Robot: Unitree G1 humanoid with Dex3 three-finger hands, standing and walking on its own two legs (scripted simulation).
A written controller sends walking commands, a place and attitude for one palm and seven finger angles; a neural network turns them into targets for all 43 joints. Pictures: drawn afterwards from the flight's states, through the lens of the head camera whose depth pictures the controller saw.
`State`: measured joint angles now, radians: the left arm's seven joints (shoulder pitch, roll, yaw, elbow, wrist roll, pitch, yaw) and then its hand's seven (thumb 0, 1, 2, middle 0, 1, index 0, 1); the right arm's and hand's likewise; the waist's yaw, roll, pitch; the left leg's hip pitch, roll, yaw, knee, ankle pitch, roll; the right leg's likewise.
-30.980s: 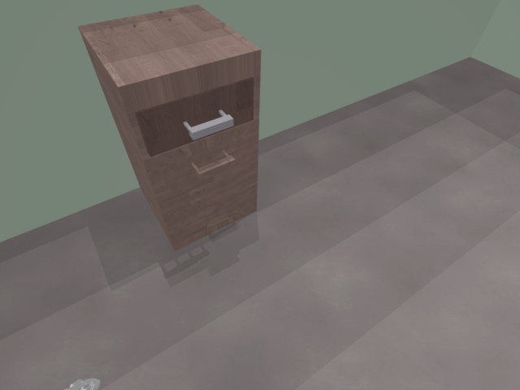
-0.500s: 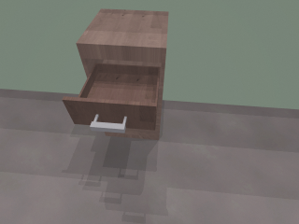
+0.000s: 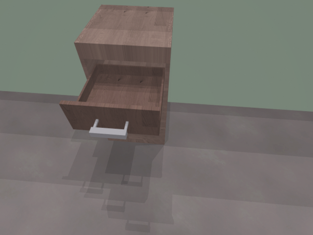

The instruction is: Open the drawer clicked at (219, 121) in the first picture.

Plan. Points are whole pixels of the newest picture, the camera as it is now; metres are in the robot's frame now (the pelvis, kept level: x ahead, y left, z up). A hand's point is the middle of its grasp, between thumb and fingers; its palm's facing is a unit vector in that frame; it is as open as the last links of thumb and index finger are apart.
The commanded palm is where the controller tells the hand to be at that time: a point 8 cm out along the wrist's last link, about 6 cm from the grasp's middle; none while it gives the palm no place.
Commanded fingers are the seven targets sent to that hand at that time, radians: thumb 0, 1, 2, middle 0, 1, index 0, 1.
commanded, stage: look to check the result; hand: left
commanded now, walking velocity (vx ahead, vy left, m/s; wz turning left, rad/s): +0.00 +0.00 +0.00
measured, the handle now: (110, 128) +0.51 +0.22 -0.14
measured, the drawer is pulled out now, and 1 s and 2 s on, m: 0.30 0.30 0.30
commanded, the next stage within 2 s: stand and wait in 0.34 s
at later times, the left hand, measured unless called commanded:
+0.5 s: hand out of the picture -0.01 +0.15 -0.18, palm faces +0.04 -0.99 -0.16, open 7.4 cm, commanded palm none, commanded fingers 0.00 0.90 0.90 -0.20 -0.30 -0.20 -0.30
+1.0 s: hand out of the picture +0.00 +0.15 -0.18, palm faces +0.04 -0.99 -0.16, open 7.4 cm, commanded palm none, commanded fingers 0.00 0.90 0.90 -0.20 -0.30 -0.20 -0.30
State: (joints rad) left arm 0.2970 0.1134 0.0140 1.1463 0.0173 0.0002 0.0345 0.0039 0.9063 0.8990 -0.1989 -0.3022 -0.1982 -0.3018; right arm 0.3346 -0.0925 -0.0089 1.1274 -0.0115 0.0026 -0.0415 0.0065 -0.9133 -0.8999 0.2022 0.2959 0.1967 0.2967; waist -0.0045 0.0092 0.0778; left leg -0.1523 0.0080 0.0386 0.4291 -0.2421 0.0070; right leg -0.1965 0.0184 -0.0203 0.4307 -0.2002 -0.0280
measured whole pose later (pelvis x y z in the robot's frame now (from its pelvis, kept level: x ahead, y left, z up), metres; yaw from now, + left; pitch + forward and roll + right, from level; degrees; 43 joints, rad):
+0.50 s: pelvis +0.01 +0.00 +0.00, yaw +0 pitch -2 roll +0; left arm 0.29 0.10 0.01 1.15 0.02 -0.01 0.04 0.00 0.91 0.90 -0.20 -0.30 -0.20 -0.30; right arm 0.31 -0.09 -0.01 1.13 -0.01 0.00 -0.05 0.01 -0.91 -0.90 0.20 0.30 0.20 0.30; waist 0.00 0.01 0.07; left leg -0.13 0.02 0.04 0.41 -0.25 0.00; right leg -0.17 0.03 -0.02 0.42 -0.21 -0.04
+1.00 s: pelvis +0.02 +0.00 +0.00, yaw +0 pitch -2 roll +0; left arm 0.29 0.11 0.01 1.15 0.02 -0.01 0.04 0.00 0.91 0.90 -0.20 -0.30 -0.20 -0.30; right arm 0.31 -0.09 -0.01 1.14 -0.01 0.00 -0.05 0.01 -0.91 -0.90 0.20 0.30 0.20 0.30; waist 0.00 0.01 0.08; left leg -0.12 0.02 0.04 0.40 -0.26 0.00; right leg -0.16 0.03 -0.02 0.41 -0.22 -0.03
